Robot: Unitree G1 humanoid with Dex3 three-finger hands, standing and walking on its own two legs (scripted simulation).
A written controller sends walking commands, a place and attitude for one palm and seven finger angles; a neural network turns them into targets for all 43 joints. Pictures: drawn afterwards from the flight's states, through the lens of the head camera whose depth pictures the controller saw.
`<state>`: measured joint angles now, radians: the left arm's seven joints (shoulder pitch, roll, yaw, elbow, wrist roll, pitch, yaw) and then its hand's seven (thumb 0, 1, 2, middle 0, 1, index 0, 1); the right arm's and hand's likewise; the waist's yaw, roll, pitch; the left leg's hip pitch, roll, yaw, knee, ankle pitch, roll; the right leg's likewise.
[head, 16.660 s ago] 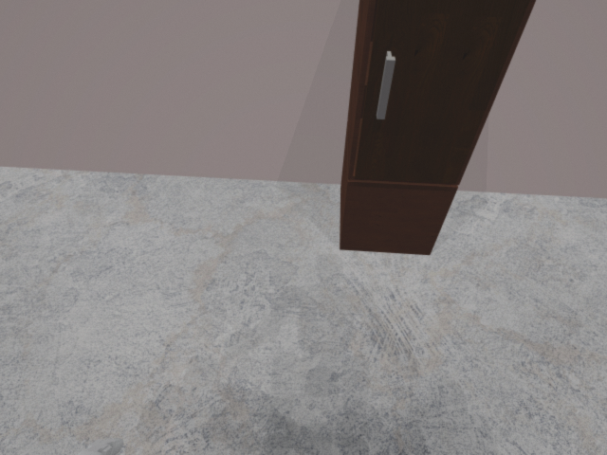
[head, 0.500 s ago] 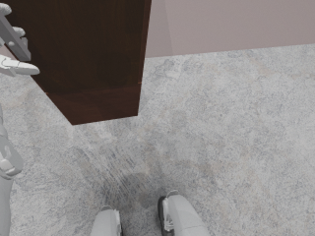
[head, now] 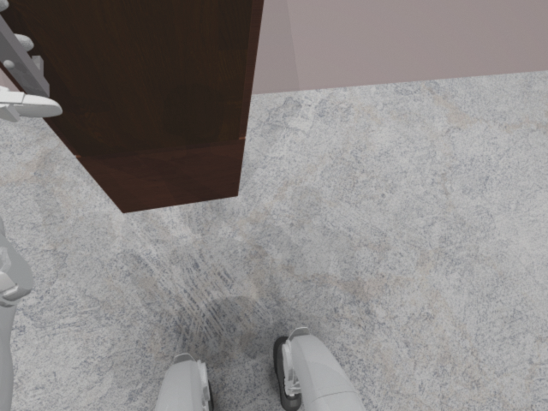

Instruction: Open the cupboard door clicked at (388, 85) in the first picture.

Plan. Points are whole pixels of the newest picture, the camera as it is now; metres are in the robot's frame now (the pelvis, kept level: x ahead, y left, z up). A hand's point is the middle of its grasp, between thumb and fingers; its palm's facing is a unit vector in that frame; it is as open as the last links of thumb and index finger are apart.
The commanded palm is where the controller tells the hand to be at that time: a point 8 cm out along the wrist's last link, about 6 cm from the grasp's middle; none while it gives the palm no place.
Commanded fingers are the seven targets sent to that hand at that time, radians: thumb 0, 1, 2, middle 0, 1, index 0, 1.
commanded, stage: close the thumb around the handle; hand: left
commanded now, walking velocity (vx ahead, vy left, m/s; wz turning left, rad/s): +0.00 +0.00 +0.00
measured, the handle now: (5, 30) +0.59 +0.26 +0.08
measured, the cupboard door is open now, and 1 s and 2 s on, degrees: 0 6 54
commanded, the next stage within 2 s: pull the door open along its arc in 0.58 s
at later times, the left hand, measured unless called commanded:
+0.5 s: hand (21, 66) +0.54 +0.24 +0.08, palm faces +0.04 -1.00 -0.02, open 6.0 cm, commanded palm +0.52 +0.28 +0.08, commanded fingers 0.00 0.90 0.90 -0.40 -1.35 -0.40 -1.35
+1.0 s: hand (32, 91) +0.51 +0.23 +0.08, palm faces +0.07 -1.00 -0.02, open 5.9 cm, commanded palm +0.45 +0.26 +0.08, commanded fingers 0.00 0.90 0.90 -0.40 -1.35 -0.40 -1.35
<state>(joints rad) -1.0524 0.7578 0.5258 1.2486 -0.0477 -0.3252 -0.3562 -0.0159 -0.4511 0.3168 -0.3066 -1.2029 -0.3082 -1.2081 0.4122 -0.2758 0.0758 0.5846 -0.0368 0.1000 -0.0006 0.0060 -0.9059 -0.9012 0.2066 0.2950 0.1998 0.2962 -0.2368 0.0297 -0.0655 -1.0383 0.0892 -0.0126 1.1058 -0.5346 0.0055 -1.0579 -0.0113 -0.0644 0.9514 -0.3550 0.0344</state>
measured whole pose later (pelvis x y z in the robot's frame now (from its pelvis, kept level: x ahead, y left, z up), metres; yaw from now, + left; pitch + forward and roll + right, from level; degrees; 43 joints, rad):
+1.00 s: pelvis +0.01 -0.01 +0.02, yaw -1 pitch +23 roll -3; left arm -0.76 0.57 0.51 1.00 -0.14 -0.34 -0.31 0.00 0.72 0.75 -0.33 -1.34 -0.33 -1.35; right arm 0.43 -0.27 0.04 0.57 -0.02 0.11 0.02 0.01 -0.91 -0.90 0.21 0.29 0.20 0.30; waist -0.18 0.04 -0.09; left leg -0.90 0.09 0.03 1.01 -0.52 0.00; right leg -0.95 0.00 -0.03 0.90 -0.35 0.03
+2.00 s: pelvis +0.01 -0.06 +0.03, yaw +5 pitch +12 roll +1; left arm -0.10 -0.13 -0.12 0.31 0.09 -0.26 0.60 0.01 0.44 0.70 -0.37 -1.30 -0.37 -1.30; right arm 0.16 -0.19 -0.02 0.63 -0.09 0.00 0.00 0.01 -0.91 -0.90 0.20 0.29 0.20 0.30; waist 0.00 0.04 -0.12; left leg -0.62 0.05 -0.03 0.88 -0.47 -0.07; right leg -0.71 -0.04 -0.09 0.92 -0.42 -0.04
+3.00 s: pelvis -0.02 -0.02 +0.03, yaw +4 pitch +11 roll +1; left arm -0.20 -0.01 -0.12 0.41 -0.08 -0.35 0.11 -0.02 -0.50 0.29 -0.15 -0.32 -0.14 -0.32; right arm 0.26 -0.23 0.00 0.57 -0.02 -0.08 0.00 0.02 -0.91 -0.90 0.20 0.29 0.20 0.30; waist 0.00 0.04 -0.08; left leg -0.67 0.01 0.01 0.94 -0.45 -0.01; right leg -0.75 -0.08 -0.03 0.93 -0.37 0.02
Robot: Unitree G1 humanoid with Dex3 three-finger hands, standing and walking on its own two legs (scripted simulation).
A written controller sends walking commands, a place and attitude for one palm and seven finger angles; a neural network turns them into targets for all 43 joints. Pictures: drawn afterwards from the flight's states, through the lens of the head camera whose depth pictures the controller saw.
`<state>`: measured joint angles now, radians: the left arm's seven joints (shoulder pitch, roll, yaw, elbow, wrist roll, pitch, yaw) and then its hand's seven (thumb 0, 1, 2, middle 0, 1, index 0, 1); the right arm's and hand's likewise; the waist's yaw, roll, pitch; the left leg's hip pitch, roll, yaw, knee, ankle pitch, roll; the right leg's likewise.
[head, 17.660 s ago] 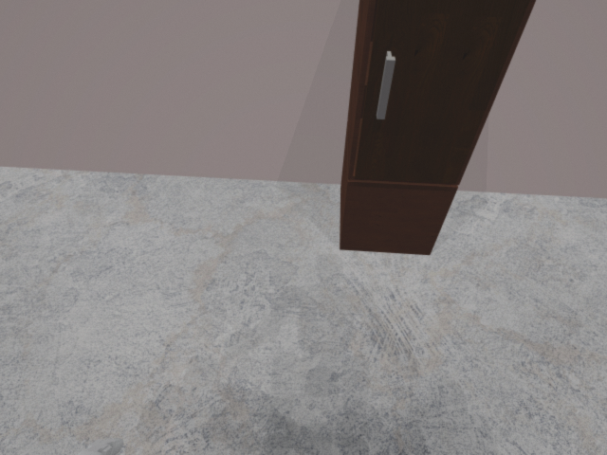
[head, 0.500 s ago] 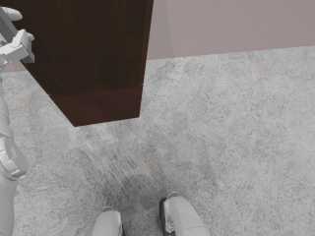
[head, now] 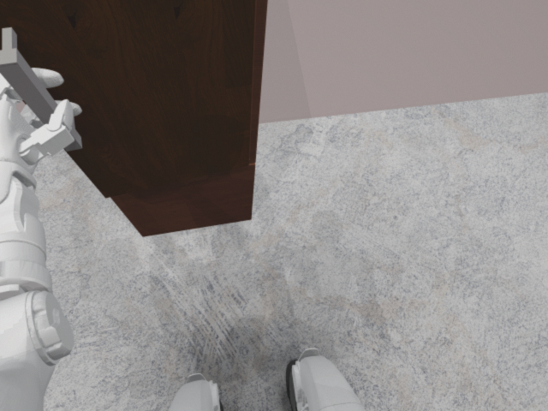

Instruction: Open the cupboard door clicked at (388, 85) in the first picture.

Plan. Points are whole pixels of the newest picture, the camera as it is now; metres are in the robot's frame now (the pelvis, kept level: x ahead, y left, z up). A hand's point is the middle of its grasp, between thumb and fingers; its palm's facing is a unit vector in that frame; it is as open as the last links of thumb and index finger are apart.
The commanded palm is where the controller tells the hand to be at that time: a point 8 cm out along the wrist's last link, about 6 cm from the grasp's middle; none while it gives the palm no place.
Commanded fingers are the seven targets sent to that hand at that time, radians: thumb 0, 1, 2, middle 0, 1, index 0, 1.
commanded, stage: pull the door open along its arc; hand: left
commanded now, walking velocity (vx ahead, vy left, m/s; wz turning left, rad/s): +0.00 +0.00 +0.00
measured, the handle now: (44, 96) +0.55 +0.27 +0.07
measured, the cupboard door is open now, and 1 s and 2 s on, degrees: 6 54 53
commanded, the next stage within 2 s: open thumb and fingers to let go in 0.64 s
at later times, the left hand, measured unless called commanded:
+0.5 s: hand (153, 211) +0.37 +0.12 +0.07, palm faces +0.49 -0.87 +0.00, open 6.3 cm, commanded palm +0.30 +0.14 +0.06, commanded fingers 0.00 0.90 0.90 -0.40 -1.35 -0.40 -1.35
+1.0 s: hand (205, 235) +0.33 +0.06 +0.07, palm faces +0.50 -0.87 -0.04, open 7.4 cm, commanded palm +0.28 +0.11 +0.06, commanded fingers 0.00 -0.08 0.48 -0.33 -1.25 -0.33 -1.25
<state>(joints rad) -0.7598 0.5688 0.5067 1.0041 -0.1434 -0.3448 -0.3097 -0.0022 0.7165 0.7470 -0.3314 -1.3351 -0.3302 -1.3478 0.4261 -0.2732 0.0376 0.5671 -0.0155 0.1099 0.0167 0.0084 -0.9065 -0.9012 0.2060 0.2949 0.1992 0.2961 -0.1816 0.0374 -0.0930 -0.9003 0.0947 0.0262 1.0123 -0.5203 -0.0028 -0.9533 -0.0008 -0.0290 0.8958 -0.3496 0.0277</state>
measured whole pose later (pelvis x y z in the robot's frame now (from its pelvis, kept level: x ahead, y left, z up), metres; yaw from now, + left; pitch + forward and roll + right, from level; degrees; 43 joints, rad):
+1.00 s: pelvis +0.00 -0.05 +0.01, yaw +6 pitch +12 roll +1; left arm -0.10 -0.13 -0.12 0.31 0.09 -0.26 0.60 0.01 0.44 0.70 -0.37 -1.30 -0.37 -1.30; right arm 0.16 -0.19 -0.02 0.63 -0.09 0.00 0.00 0.01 -0.91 -0.90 0.20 0.29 0.20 0.30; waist 0.00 0.04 -0.12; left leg -0.62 0.05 -0.03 0.88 -0.47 -0.07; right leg -0.71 -0.04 -0.09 0.92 -0.42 -0.04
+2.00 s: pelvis -0.03 -0.01 +0.01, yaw +5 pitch +11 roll +1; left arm -0.20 -0.01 -0.12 0.41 -0.08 -0.35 0.11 -0.02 -0.50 0.29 -0.15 -0.32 -0.14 -0.32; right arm 0.26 -0.23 0.00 0.57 -0.02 -0.08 0.00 0.02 -0.91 -0.90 0.20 0.29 0.20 0.30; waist 0.00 0.04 -0.08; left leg -0.67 0.01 0.01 0.94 -0.45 -0.01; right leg -0.75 -0.08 -0.03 0.93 -0.37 0.02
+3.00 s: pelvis -0.01 -0.03 -0.01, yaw +6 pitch +12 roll +0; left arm 0.44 0.13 -0.02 -0.19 -0.15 -0.33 -0.12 -0.02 -0.50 0.29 -0.15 -0.30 -0.15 -0.30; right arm 0.26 -0.24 0.01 0.44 0.00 -0.14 -0.04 0.02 -0.91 -0.90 0.20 0.29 0.20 0.30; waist 0.01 0.05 -0.11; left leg -0.74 0.04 -0.04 1.08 -0.55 -0.04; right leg -0.81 -0.06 -0.07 1.07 -0.47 -0.01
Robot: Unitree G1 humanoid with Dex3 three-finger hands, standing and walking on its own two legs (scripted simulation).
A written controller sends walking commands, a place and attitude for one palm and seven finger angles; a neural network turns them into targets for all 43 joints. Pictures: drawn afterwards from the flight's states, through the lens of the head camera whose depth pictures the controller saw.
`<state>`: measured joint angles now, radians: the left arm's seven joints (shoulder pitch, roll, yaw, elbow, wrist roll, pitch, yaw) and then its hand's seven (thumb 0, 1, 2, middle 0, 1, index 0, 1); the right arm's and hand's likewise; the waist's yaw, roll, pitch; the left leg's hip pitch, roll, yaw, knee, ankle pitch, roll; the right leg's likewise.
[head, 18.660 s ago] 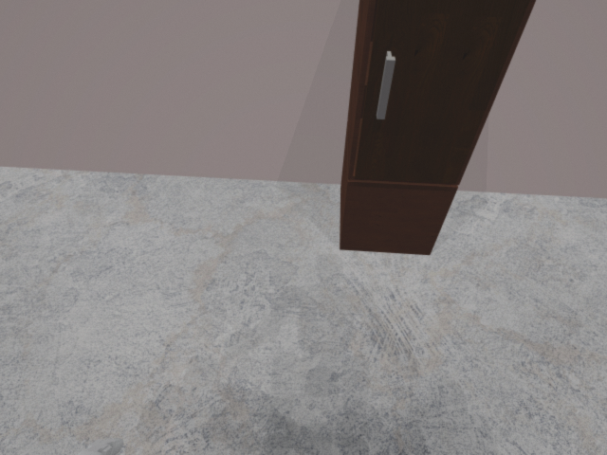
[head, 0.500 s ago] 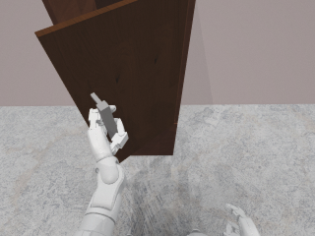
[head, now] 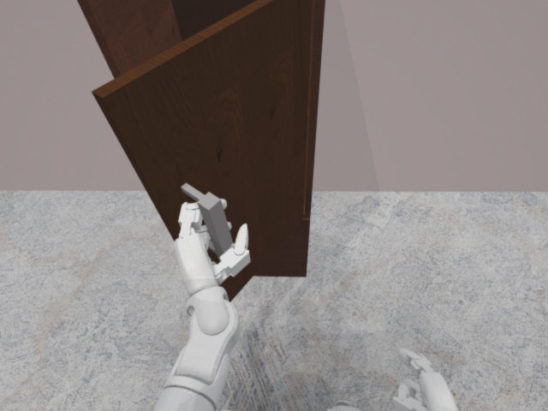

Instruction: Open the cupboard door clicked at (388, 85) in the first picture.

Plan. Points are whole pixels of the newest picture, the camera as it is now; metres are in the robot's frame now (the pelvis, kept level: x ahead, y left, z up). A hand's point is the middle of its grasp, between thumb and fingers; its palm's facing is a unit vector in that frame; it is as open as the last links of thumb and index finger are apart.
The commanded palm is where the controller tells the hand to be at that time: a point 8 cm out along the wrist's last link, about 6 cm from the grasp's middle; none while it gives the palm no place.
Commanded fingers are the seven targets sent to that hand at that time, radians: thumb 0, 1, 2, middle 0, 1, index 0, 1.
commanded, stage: open thumb and fingers to let go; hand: left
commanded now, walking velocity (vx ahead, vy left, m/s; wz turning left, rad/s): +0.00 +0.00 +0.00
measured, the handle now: (210, 227) +0.37 +0.12 +0.05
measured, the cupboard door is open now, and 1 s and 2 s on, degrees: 54 53 54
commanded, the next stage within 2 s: slide the hand sideways off the handle in 0.56 s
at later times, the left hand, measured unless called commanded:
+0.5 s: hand (234, 246) +0.34 +0.08 +0.06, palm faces +0.39 -0.92 -0.01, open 15.0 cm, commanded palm +0.30 +0.13 +0.05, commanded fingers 0.00 -0.50 0.30 -0.16 -0.35 -0.16 -0.35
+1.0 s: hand (226, 263) +0.31 +0.09 +0.06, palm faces -0.07 -1.00 +0.02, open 16.4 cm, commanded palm +0.28 +0.13 +0.05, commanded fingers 0.00 -0.50 0.30 -0.15 -0.30 -0.15 -0.30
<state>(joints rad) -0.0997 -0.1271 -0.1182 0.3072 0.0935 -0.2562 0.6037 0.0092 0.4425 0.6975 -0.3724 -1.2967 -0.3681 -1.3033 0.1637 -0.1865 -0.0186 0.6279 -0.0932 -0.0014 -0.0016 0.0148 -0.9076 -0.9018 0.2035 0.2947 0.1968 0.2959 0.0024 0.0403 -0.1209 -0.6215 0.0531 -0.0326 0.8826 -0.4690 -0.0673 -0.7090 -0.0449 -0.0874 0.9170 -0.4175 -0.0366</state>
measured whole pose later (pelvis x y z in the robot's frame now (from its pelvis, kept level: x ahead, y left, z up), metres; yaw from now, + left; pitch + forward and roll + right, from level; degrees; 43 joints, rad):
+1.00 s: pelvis -0.03 +0.04 -0.01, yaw -1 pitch +11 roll +1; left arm -0.20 -0.01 -0.12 0.41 -0.08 -0.35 0.11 -0.02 -0.50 0.29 -0.15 -0.32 -0.14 -0.32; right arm 0.26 -0.23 0.00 0.57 -0.02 -0.08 0.00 0.02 -0.91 -0.90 0.20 0.29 0.20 0.30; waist 0.00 0.04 -0.08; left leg -0.67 0.01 0.01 0.94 -0.45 -0.01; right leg -0.75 -0.08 -0.03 0.93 -0.37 0.02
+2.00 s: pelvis -0.01 +0.02 -0.03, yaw +0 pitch +12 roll +0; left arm 0.44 0.13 -0.02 -0.19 -0.15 -0.33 -0.12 -0.02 -0.50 0.29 -0.15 -0.30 -0.15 -0.30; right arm 0.26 -0.24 0.01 0.44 0.00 -0.14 -0.04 0.02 -0.91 -0.90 0.20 0.29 0.20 0.30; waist 0.01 0.05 -0.11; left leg -0.74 0.04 -0.04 1.08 -0.55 -0.04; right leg -0.81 -0.06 -0.07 1.07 -0.47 -0.01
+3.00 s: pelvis +0.02 +0.04 +0.05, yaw -2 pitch -3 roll -1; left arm 0.50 0.31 0.25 -0.37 -0.01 -0.08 0.11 0.00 0.32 0.65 -0.19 -0.30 -0.19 -0.30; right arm 0.22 -0.22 0.04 0.62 -0.01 -0.16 -0.09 0.02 -0.90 -0.90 0.21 0.30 0.20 0.30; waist 0.07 0.07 0.01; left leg -0.09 0.04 0.02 0.47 -0.33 -0.01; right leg -0.16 -0.04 -0.05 0.46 -0.24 0.03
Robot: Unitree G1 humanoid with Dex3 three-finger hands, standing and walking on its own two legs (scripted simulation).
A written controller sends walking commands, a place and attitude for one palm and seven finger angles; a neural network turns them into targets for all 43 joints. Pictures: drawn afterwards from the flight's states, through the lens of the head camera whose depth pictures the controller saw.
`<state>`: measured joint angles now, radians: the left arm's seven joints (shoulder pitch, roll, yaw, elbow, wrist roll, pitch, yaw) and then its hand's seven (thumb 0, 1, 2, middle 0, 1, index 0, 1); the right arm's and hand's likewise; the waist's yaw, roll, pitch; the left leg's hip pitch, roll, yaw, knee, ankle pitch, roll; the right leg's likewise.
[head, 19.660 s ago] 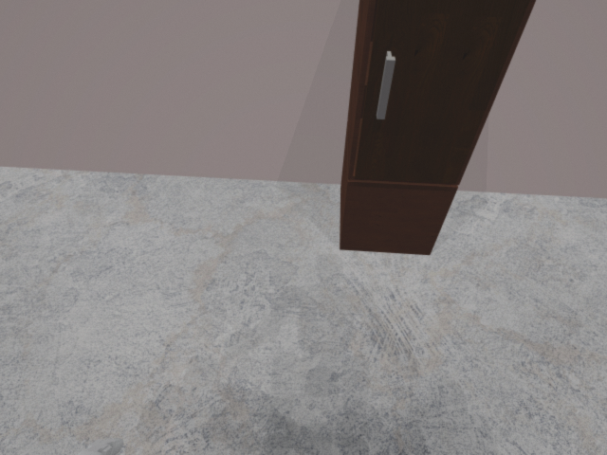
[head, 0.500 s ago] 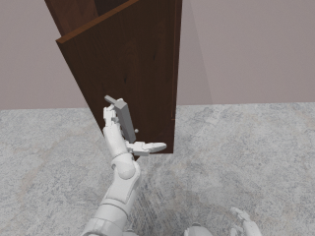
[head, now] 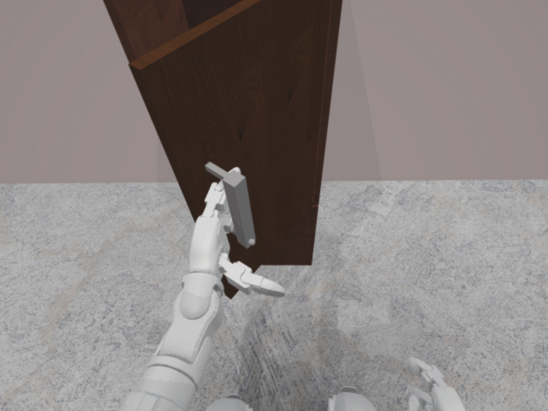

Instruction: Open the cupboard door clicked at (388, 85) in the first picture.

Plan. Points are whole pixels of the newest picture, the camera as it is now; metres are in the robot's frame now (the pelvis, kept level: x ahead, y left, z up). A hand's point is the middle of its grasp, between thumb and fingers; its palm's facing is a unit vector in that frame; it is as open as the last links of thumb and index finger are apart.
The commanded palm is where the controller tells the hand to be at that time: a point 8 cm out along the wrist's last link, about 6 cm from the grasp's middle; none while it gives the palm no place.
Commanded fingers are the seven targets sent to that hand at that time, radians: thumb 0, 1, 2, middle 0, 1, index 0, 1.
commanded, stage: slide the hand sideways off the handle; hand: left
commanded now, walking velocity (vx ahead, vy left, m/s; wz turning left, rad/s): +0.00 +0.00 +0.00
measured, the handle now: (231, 207) +0.40 +0.09 +0.06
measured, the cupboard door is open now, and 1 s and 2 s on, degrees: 53 54 54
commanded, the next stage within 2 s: draw the hand back to the body in 0.86 s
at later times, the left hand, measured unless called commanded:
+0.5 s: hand (225, 280) +0.28 +0.08 +0.06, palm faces -0.02 -1.00 -0.03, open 16.4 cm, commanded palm +0.25 +0.15 +0.05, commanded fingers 0.00 -0.50 0.30 -0.15 -0.30 -0.15 -0.30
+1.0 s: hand (196, 316) +0.23 +0.11 +0.05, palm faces -0.02 -1.00 -0.04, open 16.4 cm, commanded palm +0.22 +0.17 +0.06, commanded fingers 0.00 -0.50 0.30 -0.15 -0.30 -0.15 -0.30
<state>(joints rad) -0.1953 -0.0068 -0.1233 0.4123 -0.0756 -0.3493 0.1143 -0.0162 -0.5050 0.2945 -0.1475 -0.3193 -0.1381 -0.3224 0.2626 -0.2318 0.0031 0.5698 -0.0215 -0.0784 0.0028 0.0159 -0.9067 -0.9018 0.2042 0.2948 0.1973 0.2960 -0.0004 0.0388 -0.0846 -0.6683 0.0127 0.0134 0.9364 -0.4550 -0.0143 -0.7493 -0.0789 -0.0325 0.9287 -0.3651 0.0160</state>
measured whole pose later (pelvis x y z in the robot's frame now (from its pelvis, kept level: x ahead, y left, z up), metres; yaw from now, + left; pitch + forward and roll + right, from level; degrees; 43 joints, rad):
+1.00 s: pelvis +0.02 -0.02 -0.02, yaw +1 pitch +12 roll +0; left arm 0.44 0.13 -0.02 -0.19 -0.15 -0.33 -0.12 -0.02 -0.50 0.29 -0.15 -0.30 -0.15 -0.30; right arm 0.26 -0.24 0.01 0.44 0.00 -0.14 -0.04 0.02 -0.91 -0.90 0.20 0.29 0.20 0.30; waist 0.01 0.05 -0.11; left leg -0.74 0.04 -0.04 1.08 -0.55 -0.04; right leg -0.81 -0.06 -0.07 1.07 -0.47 -0.01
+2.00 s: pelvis +0.05 +0.00 +0.05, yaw -1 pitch -3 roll -1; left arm 0.50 0.31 0.25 -0.37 -0.01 -0.08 0.11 0.00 0.32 0.65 -0.19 -0.30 -0.19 -0.30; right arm 0.22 -0.22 0.04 0.62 -0.01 -0.16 -0.09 0.02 -0.90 -0.90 0.21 0.30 0.20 0.30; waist 0.07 0.07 0.01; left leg -0.09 0.04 0.02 0.47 -0.33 -0.01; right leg -0.16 -0.04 -0.05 0.46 -0.24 0.03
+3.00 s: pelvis +0.01 +0.02 +0.06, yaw -3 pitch +0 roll +0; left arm 0.56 0.41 0.40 -0.46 -0.02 -0.17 0.11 0.01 0.89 0.89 -0.22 -0.30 -0.21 -0.30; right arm 0.16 -0.24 -0.02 0.56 0.00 -0.02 -0.09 0.02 -0.90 -0.90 0.21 0.30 0.20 0.30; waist 0.01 0.03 0.05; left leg -0.20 0.02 0.06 0.46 -0.25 0.01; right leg -0.28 -0.05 -0.01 0.40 -0.13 0.04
